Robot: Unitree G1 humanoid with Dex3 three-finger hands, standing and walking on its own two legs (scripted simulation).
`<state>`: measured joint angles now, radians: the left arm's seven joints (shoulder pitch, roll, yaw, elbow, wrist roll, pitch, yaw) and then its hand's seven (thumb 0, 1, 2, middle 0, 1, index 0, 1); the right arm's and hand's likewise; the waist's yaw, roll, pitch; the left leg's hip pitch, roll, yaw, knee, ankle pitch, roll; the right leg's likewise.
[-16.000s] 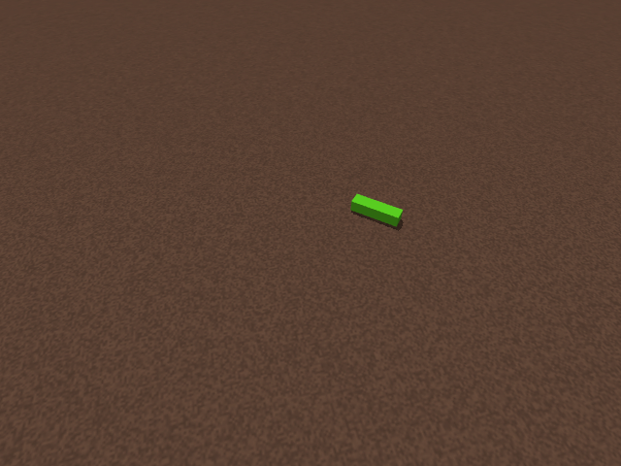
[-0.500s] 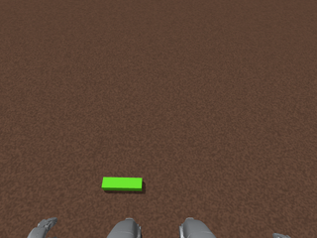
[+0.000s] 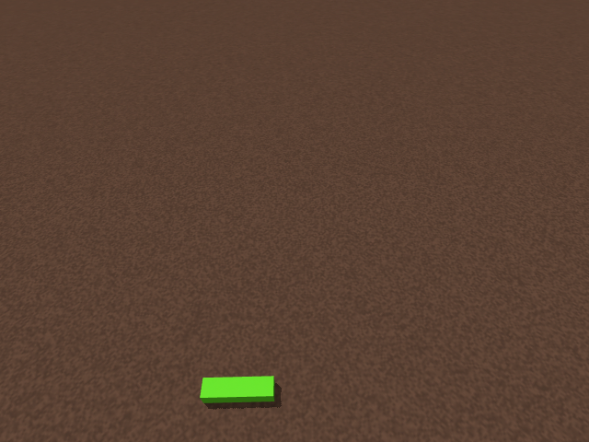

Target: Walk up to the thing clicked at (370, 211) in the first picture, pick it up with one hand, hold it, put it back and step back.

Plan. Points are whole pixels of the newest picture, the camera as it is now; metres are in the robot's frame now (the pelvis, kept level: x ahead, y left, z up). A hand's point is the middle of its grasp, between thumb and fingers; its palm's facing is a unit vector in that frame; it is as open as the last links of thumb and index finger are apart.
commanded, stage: stand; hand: left
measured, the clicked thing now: (238, 389) +0.43 +0.21 -0.75
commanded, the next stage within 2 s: walk up in 0.48 s
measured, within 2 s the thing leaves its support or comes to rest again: neither
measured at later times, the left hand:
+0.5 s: hand out of the picture +0.09 +0.25 -0.16, palm faces -0.04 -0.95 -0.31, open 7.4 cm
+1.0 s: hand out of the picture -0.05 +0.21 -0.14, palm faces -0.02 -0.90 -0.44, open 7.4 cm
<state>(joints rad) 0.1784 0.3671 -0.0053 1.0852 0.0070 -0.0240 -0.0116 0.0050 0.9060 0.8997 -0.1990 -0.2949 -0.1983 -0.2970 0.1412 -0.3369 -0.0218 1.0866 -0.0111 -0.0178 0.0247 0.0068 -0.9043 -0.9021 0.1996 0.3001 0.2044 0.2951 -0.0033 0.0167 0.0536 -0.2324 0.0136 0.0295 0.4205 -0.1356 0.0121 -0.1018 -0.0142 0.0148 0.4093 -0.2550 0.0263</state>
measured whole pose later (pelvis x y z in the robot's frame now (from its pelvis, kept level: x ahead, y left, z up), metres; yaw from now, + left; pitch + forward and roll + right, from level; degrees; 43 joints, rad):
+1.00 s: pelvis -0.11 -0.06 -0.01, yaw +0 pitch +0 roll +2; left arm 0.17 0.33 0.06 0.92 0.04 0.05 0.01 0.01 0.90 0.90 -0.20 -0.30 -0.20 -0.30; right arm 0.08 -0.42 -0.04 0.97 0.00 0.07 -0.02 0.00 -0.91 -0.90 0.20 0.30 0.20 0.29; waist 0.03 0.05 0.16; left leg -0.48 -0.13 -0.15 1.16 -0.46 -0.01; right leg -0.32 0.00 -0.02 0.59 -0.27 -0.05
